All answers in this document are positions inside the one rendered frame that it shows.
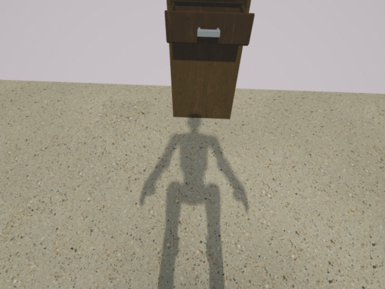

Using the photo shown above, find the drawer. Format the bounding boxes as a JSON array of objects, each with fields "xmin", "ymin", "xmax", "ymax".
[{"xmin": 165, "ymin": 1, "xmax": 254, "ymax": 46}]

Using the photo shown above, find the cabinet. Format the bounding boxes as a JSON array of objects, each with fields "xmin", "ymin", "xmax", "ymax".
[{"xmin": 167, "ymin": 0, "xmax": 251, "ymax": 119}]

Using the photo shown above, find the handle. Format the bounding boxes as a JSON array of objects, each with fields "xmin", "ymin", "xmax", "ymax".
[{"xmin": 197, "ymin": 28, "xmax": 220, "ymax": 37}]

